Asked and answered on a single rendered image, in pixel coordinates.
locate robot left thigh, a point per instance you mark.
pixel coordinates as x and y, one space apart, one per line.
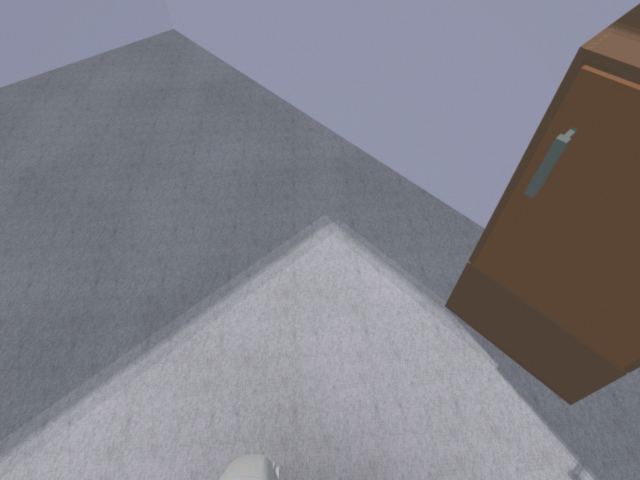
251 467

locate handle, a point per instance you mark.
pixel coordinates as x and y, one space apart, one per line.
548 163

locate cupboard door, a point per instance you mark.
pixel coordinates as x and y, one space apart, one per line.
573 251

